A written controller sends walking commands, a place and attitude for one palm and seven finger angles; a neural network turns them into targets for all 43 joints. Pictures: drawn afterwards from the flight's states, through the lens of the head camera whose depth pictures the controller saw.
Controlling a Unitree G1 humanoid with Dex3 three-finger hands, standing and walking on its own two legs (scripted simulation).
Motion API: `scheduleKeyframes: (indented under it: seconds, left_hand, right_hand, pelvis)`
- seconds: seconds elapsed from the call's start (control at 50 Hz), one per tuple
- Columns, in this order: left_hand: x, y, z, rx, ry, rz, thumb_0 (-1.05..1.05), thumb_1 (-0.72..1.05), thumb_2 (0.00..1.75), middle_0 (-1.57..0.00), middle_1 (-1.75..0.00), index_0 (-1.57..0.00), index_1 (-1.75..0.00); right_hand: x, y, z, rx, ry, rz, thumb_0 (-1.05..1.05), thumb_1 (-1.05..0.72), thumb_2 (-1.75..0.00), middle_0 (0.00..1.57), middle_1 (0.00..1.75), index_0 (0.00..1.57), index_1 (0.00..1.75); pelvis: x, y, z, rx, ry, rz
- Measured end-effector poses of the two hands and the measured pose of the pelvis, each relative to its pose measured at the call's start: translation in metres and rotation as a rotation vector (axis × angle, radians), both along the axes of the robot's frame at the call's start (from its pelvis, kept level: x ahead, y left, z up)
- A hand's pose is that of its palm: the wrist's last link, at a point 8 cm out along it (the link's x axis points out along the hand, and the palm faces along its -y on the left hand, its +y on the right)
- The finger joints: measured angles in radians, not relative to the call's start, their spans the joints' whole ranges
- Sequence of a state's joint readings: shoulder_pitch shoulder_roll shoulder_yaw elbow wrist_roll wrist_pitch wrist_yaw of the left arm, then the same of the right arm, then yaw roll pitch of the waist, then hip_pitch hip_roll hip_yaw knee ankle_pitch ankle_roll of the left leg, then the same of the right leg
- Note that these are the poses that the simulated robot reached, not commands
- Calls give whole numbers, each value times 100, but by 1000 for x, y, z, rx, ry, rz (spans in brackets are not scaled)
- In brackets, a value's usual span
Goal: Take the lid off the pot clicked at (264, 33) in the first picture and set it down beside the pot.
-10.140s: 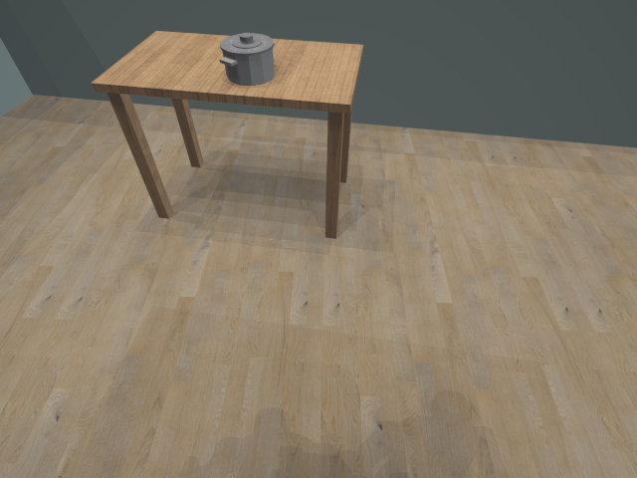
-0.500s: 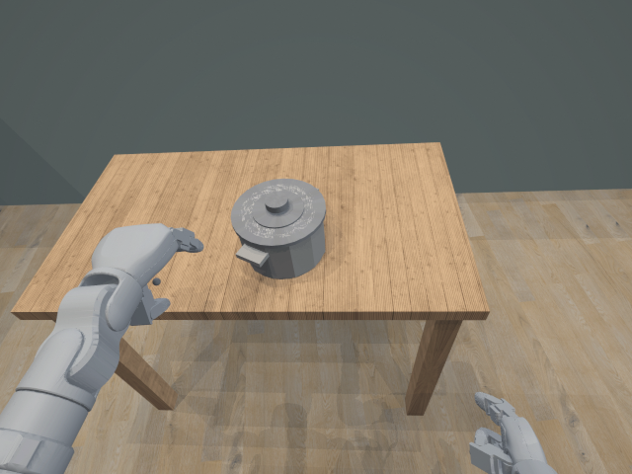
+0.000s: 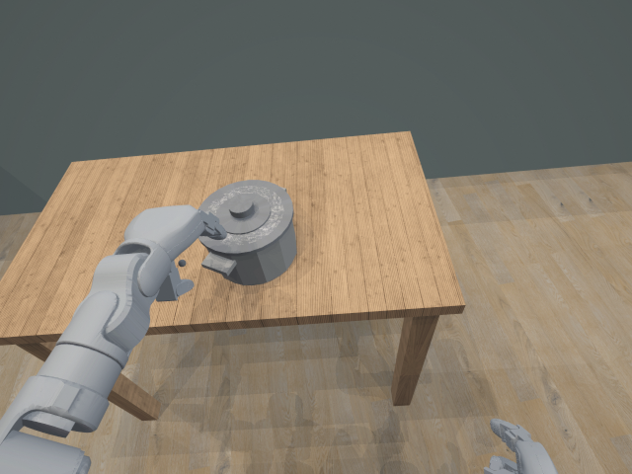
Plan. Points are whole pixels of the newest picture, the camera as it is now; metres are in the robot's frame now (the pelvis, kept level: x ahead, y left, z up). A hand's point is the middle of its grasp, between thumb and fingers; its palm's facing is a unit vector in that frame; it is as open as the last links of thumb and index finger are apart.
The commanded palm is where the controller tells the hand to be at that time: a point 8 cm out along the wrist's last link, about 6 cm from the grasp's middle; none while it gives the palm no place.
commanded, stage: move the open hand above the knob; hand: left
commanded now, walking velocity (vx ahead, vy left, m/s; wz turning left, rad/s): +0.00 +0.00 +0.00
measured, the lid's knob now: (241, 206) +0.53 +0.15 +0.01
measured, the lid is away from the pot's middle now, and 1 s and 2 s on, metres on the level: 0.00 0.00 0.00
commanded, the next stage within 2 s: lower the open fingers around the knob in 1.92 s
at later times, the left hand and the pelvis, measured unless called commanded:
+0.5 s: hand (199, 235) +0.42 +0.18 +0.07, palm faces -0.34 -0.07 -0.94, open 10.1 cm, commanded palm +0.44 +0.18 +0.14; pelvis +0.00 +0.00 +0.00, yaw +0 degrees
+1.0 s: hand (230, 191) +0.49 +0.14 +0.08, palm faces -0.34 -0.07 -0.94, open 10.1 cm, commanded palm +0.50 +0.15 +0.14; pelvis -0.01 +0.01 -0.01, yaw -3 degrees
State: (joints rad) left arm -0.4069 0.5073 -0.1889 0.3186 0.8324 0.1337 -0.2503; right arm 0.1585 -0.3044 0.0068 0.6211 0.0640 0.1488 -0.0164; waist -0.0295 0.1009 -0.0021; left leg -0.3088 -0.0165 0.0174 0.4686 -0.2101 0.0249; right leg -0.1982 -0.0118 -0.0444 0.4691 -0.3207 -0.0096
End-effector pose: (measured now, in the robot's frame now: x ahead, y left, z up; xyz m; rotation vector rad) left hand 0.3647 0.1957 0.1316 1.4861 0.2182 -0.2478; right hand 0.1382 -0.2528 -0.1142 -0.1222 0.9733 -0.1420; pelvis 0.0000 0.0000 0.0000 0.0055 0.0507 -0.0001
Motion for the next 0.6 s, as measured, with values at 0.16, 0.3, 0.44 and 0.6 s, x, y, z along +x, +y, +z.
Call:
scheduleKeyframes:
  seconds: [0.16, 0.3, 0.44, 0.6]
  left_hand:
    - [23, 15, -3, 19, 8, 139, 0, -26, 134, -83, -8, -83, -8]
    - [34, -7, 4, 1, -2, 29, 0, -26, 134, -84, -8, -83, -8]
    - [51, -2, 1, 33, 20, 121, 0, -26, 134, -83, -8, -83, -8]
    - [72, -26, 7, 11, 27, 41, 0, -26, 134, -84, -8, -84, -8]
  right_hand:
    - [1, -2, 0, 34, 12, -16, 1, -90, -90, 20, 29, 20, 30]
    - [6, 1, 0, 11, 13, -12, 1, -90, -90, 20, 29, 20, 30]
    - [-5, 6, -3, 36, 47, -23, 1, -90, -90, 20, 29, 20, 30]
    - [-37, 6, -10, 4, 110, -72, 1, -90, -90, 20, 29, 20, 30]
  pelvis:
    - [4, -2, -1, 0, 30, -5]
    - [4, 0, -2, -1, 30, 0]
    - [0, 3, -3, -3, 54, 3]
    - [-4, 7, -4, -5, 65, -4]
